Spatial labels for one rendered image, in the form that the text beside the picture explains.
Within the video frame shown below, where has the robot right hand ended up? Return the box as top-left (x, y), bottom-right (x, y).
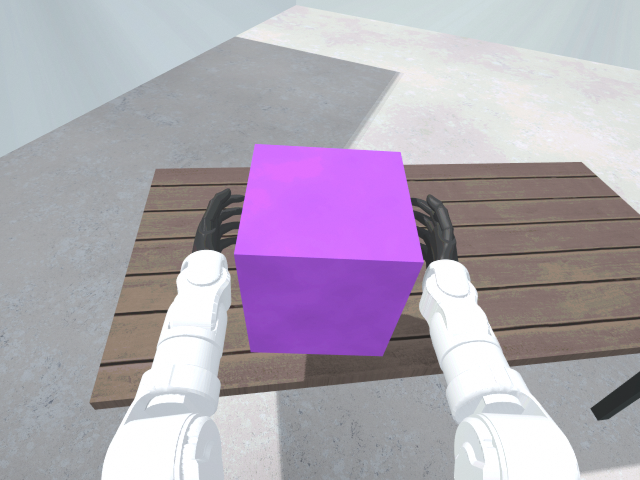
top-left (410, 194), bottom-right (458, 269)

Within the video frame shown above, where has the robot left hand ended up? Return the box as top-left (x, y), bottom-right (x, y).
top-left (192, 188), bottom-right (245, 253)

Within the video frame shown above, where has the left robot forearm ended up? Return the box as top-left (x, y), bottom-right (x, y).
top-left (101, 250), bottom-right (231, 480)

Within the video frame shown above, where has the robot right upper arm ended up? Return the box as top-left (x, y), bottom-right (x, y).
top-left (454, 413), bottom-right (579, 480)

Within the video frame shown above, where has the right robot forearm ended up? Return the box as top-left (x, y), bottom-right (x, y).
top-left (419, 259), bottom-right (581, 480)

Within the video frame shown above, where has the robot left upper arm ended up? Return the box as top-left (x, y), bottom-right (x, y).
top-left (103, 412), bottom-right (224, 480)

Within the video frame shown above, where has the table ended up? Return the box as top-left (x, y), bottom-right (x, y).
top-left (89, 162), bottom-right (640, 421)

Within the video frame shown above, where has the carton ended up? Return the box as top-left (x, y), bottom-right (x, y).
top-left (234, 144), bottom-right (424, 356)

